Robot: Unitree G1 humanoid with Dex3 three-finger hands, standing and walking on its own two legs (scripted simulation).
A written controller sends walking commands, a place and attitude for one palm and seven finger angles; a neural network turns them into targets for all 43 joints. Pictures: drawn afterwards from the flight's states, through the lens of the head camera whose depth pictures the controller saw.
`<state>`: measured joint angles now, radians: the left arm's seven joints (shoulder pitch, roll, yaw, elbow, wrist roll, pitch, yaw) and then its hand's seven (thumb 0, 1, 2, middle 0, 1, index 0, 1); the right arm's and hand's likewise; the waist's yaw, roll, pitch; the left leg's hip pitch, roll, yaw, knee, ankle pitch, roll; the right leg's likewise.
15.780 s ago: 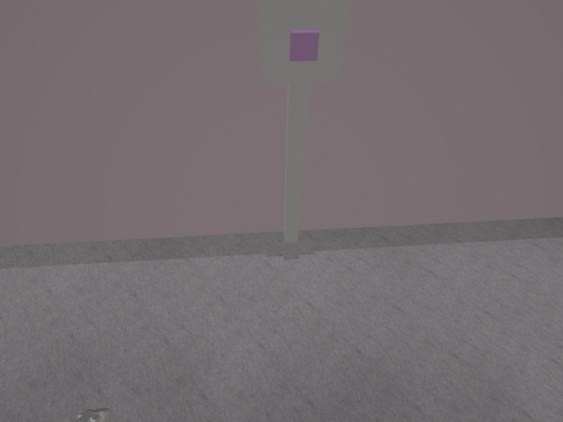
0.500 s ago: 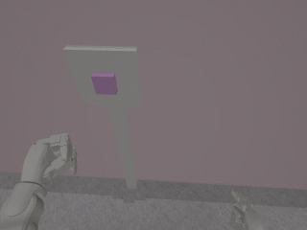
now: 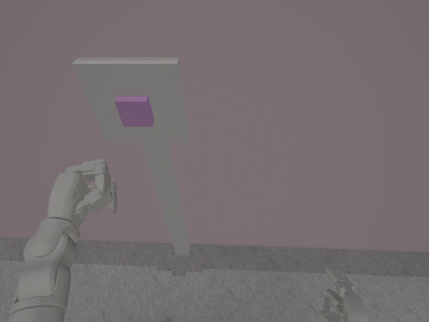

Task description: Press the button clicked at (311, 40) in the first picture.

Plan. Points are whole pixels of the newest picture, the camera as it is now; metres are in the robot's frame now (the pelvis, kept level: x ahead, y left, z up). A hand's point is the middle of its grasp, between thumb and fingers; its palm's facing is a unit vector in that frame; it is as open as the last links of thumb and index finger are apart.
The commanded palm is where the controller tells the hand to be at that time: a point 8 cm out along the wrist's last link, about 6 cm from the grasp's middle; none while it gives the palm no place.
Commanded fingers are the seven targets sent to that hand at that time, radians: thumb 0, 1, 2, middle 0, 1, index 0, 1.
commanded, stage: aim a knuckle at the button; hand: left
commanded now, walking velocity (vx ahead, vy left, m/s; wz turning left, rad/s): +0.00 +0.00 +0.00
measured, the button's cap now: (135, 110) +0.52 +0.23 +0.13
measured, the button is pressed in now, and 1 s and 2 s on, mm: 0 0 0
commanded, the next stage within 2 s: press the button with the knuckle in 1.56 s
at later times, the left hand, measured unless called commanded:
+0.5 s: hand (127, 165) +0.37 +0.20 +0.11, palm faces +0.05 -1.00 -0.01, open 3.1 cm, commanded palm +0.35 +0.25 +0.11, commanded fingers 0.00 0.90 0.90 -1.30 -1.50 -1.30 -1.50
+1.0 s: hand (143, 143) +0.45 +0.20 +0.10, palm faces +0.05 -1.00 +0.00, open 3.1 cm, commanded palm +0.41 +0.25 +0.10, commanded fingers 0.00 0.90 0.90 -1.30 -1.50 -1.30 -1.50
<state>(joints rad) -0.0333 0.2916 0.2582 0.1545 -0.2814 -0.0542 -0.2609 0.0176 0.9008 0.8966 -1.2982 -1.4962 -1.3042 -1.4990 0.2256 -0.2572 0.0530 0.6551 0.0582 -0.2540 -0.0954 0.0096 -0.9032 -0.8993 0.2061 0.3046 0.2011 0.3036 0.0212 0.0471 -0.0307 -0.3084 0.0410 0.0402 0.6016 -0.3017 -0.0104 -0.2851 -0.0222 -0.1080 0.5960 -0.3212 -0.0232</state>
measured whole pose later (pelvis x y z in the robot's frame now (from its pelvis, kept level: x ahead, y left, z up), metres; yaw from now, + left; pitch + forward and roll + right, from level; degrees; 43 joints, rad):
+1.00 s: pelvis +0.01 +0.02 -0.01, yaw -2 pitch +8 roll -1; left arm -0.61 0.34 0.32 0.87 -0.17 -0.27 -0.17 0.02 0.90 0.90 -1.30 -1.50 -1.30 -1.50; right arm 0.35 -0.27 0.01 0.67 0.04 -0.04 -0.04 0.01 -0.91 -0.90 0.21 0.30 0.20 0.30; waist -0.07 0.02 -0.06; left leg -0.49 0.04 0.08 0.69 -0.34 0.02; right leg -0.48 -0.02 -0.06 0.67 -0.33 0.00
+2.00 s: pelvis +0.00 +0.01 -0.01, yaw -2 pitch +10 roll -1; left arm -0.72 0.37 0.33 0.99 -0.15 -0.29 -0.17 0.02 0.90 0.90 -1.30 -1.50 -1.30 -1.50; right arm 0.34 -0.27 0.02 0.67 0.04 -0.01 -0.05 0.00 -0.91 -0.90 0.21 0.30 0.20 0.30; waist -0.08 0.02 -0.06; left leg -0.53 0.05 0.07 0.72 -0.35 0.01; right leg -0.52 -0.02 -0.07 0.69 -0.34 -0.01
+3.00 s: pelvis -0.03 +0.02 -0.03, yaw -1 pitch +14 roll -2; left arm -0.99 0.52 0.34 1.28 -0.10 -0.34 -0.18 -0.02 0.74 0.96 -1.30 -1.50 -1.39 -1.50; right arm 0.42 -0.29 0.04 0.70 0.02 -0.05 -0.05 0.00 -0.91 -0.90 0.21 0.30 0.20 0.30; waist -0.16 0.02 -0.06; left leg -0.73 0.05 0.03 0.82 -0.33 0.02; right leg -0.69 -0.02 -0.10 0.76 -0.32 -0.01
